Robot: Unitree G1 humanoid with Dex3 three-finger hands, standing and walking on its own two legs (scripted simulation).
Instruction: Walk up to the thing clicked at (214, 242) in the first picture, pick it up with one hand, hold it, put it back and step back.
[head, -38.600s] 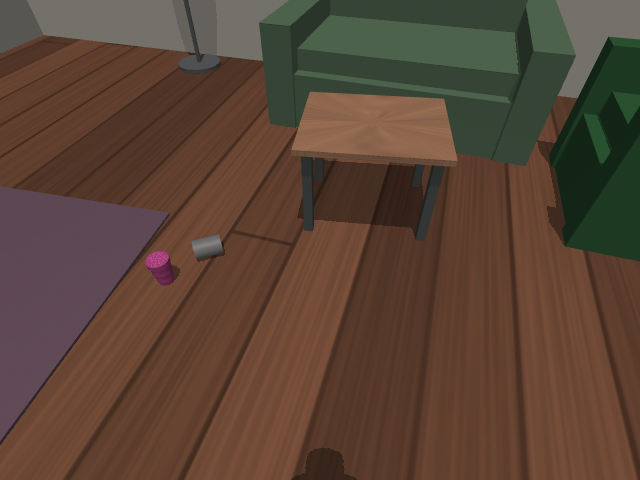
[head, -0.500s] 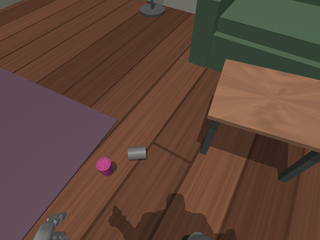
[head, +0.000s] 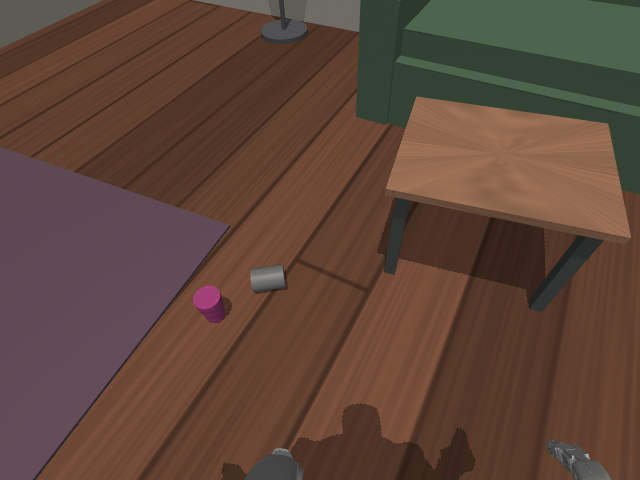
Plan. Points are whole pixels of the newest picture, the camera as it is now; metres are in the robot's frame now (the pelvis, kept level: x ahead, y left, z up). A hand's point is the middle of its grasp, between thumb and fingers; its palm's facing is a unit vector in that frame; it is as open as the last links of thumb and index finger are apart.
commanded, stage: step back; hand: left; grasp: from above
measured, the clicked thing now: (268, 278) +0.86 +0.27 -0.71
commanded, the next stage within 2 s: stand in 1.50 s
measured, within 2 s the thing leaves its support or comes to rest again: neither
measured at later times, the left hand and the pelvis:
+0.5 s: hand out of the picture -0.07 +0.25 -0.14, palm faces +0.05 -0.94 -0.34, open 7.4 cm; pelvis -0.17 -0.02 +0.01, yaw +3 degrees
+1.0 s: hand out of the picture -0.17 +0.26 -0.13, palm faces +0.06 -0.91 -0.41, open 7.4 cm; pelvis -0.21 -0.02 +0.01, yaw +3 degrees
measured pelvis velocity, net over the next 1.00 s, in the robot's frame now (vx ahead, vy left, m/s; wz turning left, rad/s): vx -0.21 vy -0.02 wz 0.06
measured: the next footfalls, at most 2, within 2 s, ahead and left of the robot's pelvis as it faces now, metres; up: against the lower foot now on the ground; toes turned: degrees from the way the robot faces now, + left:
left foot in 0.26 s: -0.09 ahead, +0.12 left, +0.00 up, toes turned +2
right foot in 0.58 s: -0.20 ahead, -0.16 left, +0.00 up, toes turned +3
